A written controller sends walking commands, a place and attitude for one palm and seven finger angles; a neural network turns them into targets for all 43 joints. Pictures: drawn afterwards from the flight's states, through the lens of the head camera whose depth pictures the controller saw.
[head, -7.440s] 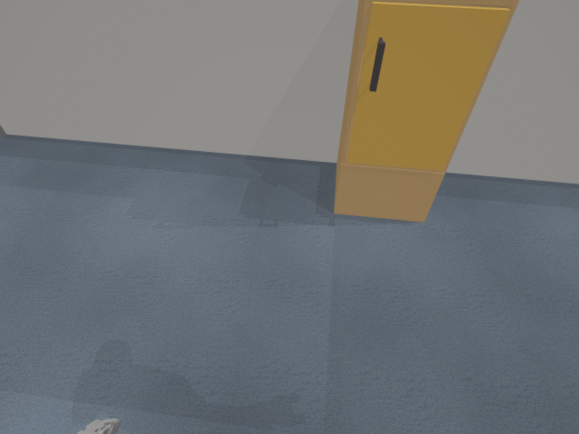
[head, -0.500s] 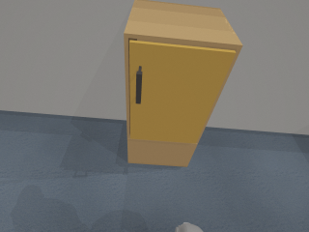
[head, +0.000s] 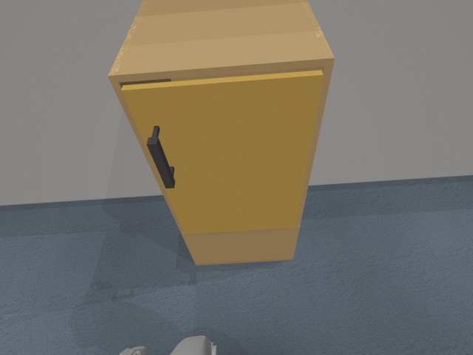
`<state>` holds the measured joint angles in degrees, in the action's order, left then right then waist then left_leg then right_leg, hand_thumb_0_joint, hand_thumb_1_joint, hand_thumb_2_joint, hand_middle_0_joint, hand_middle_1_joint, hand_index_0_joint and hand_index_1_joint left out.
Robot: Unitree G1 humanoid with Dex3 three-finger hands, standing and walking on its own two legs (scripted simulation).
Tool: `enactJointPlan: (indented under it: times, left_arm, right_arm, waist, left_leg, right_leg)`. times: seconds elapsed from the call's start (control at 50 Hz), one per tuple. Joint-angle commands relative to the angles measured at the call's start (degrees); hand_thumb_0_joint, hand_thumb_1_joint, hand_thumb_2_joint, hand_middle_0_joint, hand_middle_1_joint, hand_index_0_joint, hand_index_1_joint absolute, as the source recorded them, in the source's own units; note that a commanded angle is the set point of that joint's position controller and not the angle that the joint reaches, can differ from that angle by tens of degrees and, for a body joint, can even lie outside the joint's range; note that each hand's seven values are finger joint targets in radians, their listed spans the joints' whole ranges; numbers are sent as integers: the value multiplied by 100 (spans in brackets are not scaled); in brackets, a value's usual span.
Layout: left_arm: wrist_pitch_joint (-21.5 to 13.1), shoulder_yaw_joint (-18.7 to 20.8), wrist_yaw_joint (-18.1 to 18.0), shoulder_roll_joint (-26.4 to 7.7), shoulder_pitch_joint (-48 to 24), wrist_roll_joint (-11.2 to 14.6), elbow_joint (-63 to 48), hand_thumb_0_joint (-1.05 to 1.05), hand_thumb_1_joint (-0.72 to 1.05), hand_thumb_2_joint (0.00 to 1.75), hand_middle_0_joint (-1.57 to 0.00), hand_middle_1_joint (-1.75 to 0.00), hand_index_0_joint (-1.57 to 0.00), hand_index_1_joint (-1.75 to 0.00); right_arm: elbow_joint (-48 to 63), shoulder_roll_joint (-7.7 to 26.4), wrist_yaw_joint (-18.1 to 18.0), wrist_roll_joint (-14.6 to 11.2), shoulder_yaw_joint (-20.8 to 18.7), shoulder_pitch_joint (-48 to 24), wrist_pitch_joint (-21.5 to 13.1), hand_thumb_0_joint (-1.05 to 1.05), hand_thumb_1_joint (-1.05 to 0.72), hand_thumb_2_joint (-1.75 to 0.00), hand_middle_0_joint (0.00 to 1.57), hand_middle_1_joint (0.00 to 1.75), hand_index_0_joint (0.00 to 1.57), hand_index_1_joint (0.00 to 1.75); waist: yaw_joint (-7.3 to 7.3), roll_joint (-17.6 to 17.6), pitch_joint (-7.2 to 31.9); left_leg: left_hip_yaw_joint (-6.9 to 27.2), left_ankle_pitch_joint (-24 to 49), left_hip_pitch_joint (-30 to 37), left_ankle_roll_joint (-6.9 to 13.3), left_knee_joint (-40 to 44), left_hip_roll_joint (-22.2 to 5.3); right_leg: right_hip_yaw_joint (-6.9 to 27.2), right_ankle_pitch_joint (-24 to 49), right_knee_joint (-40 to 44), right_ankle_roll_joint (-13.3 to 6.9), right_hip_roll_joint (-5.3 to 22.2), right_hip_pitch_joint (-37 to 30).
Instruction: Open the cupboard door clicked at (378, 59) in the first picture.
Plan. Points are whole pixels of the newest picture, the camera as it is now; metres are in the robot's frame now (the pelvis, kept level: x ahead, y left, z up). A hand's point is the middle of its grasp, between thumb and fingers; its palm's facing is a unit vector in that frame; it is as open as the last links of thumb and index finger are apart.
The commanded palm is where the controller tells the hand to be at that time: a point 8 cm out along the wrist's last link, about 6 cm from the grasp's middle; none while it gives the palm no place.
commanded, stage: come to a stop and stand still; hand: left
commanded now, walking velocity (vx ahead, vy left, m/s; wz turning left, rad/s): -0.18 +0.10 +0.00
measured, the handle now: (163, 158) +0.52 +0.20 -0.01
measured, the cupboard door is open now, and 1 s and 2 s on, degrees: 0 0 0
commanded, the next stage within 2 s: look again from close up in 1.00 s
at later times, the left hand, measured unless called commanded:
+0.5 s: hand out of the picture -0.04 +0.29 -0.17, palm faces +0.06 -0.96 -0.27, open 7.4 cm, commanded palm none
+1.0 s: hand out of the picture -0.11 +0.28 -0.17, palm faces +0.04 -0.98 -0.19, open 7.3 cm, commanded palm none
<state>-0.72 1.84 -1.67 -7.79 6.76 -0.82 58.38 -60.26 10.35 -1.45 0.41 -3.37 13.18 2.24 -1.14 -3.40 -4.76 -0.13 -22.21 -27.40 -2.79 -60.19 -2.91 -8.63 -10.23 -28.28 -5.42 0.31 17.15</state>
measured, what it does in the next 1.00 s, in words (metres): steps to the left: left foot, then right foot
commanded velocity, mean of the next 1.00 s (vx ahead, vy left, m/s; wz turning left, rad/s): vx -0.01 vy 0.00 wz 0.00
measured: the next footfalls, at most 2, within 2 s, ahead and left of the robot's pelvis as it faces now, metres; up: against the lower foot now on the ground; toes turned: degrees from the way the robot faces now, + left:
left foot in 0.34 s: -0.02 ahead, +0.16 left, +0.00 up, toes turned +4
right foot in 0.58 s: +0.01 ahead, -0.01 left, +0.00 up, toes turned +4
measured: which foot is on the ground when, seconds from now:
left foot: up 0.00-0.32, down 0.34-1.00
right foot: down 0.00-0.40, up 0.42-0.56, down 0.58-1.00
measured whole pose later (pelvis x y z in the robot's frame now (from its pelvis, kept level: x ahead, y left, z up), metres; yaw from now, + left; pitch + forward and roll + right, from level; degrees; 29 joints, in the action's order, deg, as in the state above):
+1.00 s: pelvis -0.11 +0.11 +0.00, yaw +1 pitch -3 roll +0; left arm 1.0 0.1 -1.0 -7.4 17.5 -1.3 60.5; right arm -60.8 10.1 -1.1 0.9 -0.1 19.4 0.7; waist -0.5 -1.7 -1.9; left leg -5.3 -9.6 -12.5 6.1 -24.2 5.0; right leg 1.6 -11.8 -27.8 -0.7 0.6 17.0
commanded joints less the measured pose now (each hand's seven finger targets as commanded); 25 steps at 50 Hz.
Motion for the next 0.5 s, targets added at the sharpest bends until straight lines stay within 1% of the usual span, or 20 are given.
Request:
enactJointPlan:
  times: [0.0, 0.04, 0.06, 0.12, 0.16, 0.18, 0.2, 0.22, 0.24, 0.26, 0.28, 0.3, 0.32, 0.34, 0.36, 0.38, 0.4, 0.42, 0.44, 0.48]
  left_arm:
    - [14, 262, -110, -1021, 548, -19, -276, 0, 90, 90, -20, -30, -20, -30]
    - [42, 282, -134, -1058, 553, -41, -333, 0, 90, 90, -20, -30, -20, -30]
    - [53, 286, -133, -1086, 525, -51, -385, 0, 90, 90, -20, -30, -20, -30]
    - [93, 296, -111, -1126, 555, -97, -449, 0, 90, 90, -20, -30, -20, -30]
    - [103, 327, -100, -1227, 618, -130, -445, 0, 90, 90, -20, -30, -20, -30]
    - [-34, 226, -326, -1448, 1110, -123, -594, 0, 90, 90, -20, -30, -20, -30]
    - [-40, 319, -329, -1650, 1024, -145, -752, 0, 90, 90, -20, -30, -20, -30]
    - [-8, 328, -301, -1533, 1152, -146, -708, 0, 90, 90, -20, -30, -20, -30]
    - [32, 289, -268, -1564, 1066, -146, -708, 0, 90, 90, -20, -30, -20, -30]
    - [82, 247, -244, -1492, 917, -138, -714, 0, 90, 90, -20, -30, -20, -30]
    - [130, 200, -226, -1337, 728, -107, -704, 0, 90, 90, -20, -30, -20, -30]
    - [182, 138, -200, -1111, 660, -63, -699, 0, 90, 90, -20, -30, -20, -30]
    - [236, 86, -165, -840, 658, -11, -728, 0, 90, 90, -20, -30, -20, -30]
    - [275, 47, -107, -702, 750, -1, -769, 0, 90, 90, -20, -30, -20, -30]
    - [311, 65, -92, -733, 674, -18, -811, 0, 90, 90, -20, -30, -20, -30]
    - [363, 73, -93, -792, 617, -69, -733, 0, 90, 90, -20, -30, -20, -30]
    - [364, 83, -64, -793, 800, -51, -647, 0, 90, 90, -20, -30, -20, -30]
    - [350, 80, -31, -729, 980, -48, -581, 0, 90, 90, -20, -30, -20, -30]
    - [327, 65, -4, -719, 1052, -53, -556, 0, 90, 90, -20, -30, -20, -30]
    - [271, 45, 22, -658, 1149, -37, -528, 0, 90, 90, -20, -30, -20, -30]
  right_arm:
    - [116, 333, 24, 76, -114, 580, 195, 0, -90, -90, 20, 30, 20, 30]
    - [210, 356, 35, 71, -133, 386, 193, 0, -90, -90, 20, 30, 20, 30]
    - [264, 357, 47, 68, -127, 301, 192, 0, -90, -90, 20, 30, 20, 30]
    - [398, 336, 83, 57, -106, 83, 143, 0, -90, -90, 20, 30, 20, 30]
    - [456, 307, 107, 39, -77, -20, 86, 0, -90, -90, 20, 30, 20, 30]
    - [916, 596, 103, 23, -126, 253, -126, 0, -90, -90, 20, 30, 20, 30]
    - [1102, 416, 84, -7, -139, 313, -140, 0, -90, -90, 20, 30, 20, 30]
    - [1187, 375, 65, -59, -101, -79, -138, 0, -90, -90, 20, 30, 20, 30]
    - [1304, 286, 87, -73, -40, -110, -131, 0, -90, -90, 20, 30, 20, 30]
    - [1288, 229, 77, -63, -10, 46, -115, 0, -90, -90, 20, 30, 20, 30]
    - [1186, 254, 68, -45, 10, 330, -129, 0, -90, -90, 20, 30, 20, 30]
    - [1118, 412, 60, -11, 2, 571, -157, 0, -90, -90, 20, 30, 20, 30]
    - [1168, 674, 62, 49, -27, 602, -171, 0, -90, -90, 20, 30, 20, 30]
    - [1314, 924, 60, 108, -57, 450, -189, 0, -90, -90, 20, 30, 20, 30]
    - [1402, 907, 31, 138, -25, 103, -175, 0, -90, -90, 20, 30, 20, 30]
    - [1381, 777, -9, 124, 20, -69, -191, 0, -90, -90, 20, 30, 20, 30]
    - [1383, 742, -5, 113, 61, -294, -175, 0, -90, -90, 20, 30, 20, 30]
    - [1395, 775, 17, 108, 74, -372, -162, 0, -90, -90, 20, 30, 20, 30]
    - [1371, 736, 25, 105, 89, -336, -166, 0, -90, -90, 20, 30, 20, 30]
    - [1287, 760, 25, 90, 94, -232, -175, 0, -90, -90, 20, 30, 20, 30]
  waist:
    - [136, 1057, 563]
    - [172, 1078, 628]
    - [163, 1076, 648]
    - [238, 1351, 669]
    - [291, 1383, 704]
    - [118, 988, 2052]
    - [128, 632, 2348]
    - [360, 482, 2182]
    - [263, 526, 1810]
    - [134, 829, 1376]
    - [-22, 1036, 1001]
    - [-84, 971, 680]
    - [-40, 345, 278]
    - [53, -439, 157]
    - [78, -586, -167]
    - [81, -962, -418]
    - [221, -663, -573]
    - [274, -404, -534]
    - [296, -212, -494]
    - [316, -71, -439]
  left_leg:
    - [294, 12, -27, -127, -501, 42]
    - [297, -21, -20, -146, -435, 55]
    - [276, -28, 34, -145, -343, 86]
    - [126, -137, 351, -89, 330, 124]
    - [-1, -275, 576, -38, 954, 129]
    - [-326, -845, 337, -150, 759, 583]
    - [-78, -567, 255, -6, 1251, 270]
    - [-247, -585, 403, 57, 1779, 393]
    - [-361, -386, 701, 127, 2290, 469]
    - [-410, -141, 1130, 178, 2958, 521]
    - [-436, 319, 1658, 242, 3703, 492]
    - [-288, 547, 1891, 336, 3950, 209]
    - [494, 581, 1595, 562, 4325, -438]
    - [1094, 1023, 1162, 820, 4564, -1115]
    - [1197, 1003, 686, 1021, 4721, -1231]
    - [1180, 766, 339, 992, 4866, -1056]
    - [955, 459, 65, 1056, 4803, -861]
    - [842, 178, -21, 1075, 4733, -754]
    - [802, 149, 2, 1091, 4670, -691]
    - [882, -454, 45, 1085, 4646, -703]
  right_leg:
    - [1368, 3109, 896, -488, 1910, -405]
    - [1401, 2995, 848, -530, 1924, -497]
    - [1383, 2798, 865, -508, 1884, -489]
    - [1477, 1767, 1015, -471, 1754, -442]
    - [1581, 1214, 1084, -489, 1730, -512]
    - [2513, 5217, 351, -324, 1925, -2309]
    - [2144, 4683, -226, -575, 2033, -2640]
    - [2062, 4128, -162, -696, 1955, -2320]
    - [1810, 3055, -24, -568, 1784, -1854]
    - [1636, 1877, 103, -361, 1610, -1120]
    - [1466, 769, 119, -92, 1360, -369]
    - [1182, -314, 13, 176, 1004, 149]
    - [860, -1085, -256, 422, 577, 578]
    - [519, -1215, -650, 596, 283, 646]
    - [586, -1353, -1117, 569, 163, 610]
    - [808, -1435, -1581, 541, 136, 558]
    - [967, -1244, -1822, 513, 93, 439]
    - [957, -1042, -1910, 519, 48, 310]
    - [895, -896, -1814, 513, 34, 216]
    - [846, -773, -1231, 509, 43, -53]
